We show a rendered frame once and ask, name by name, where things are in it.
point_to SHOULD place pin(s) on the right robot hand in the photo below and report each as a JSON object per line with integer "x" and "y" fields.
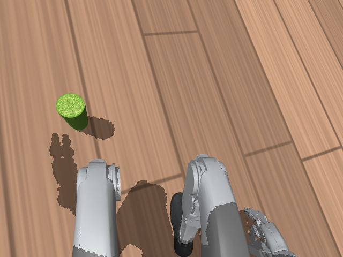
{"x": 271, "y": 239}

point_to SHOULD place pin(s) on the cup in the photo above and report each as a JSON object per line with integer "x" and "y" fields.
{"x": 72, "y": 108}

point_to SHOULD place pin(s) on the right robot foot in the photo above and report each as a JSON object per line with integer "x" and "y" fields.
{"x": 176, "y": 212}

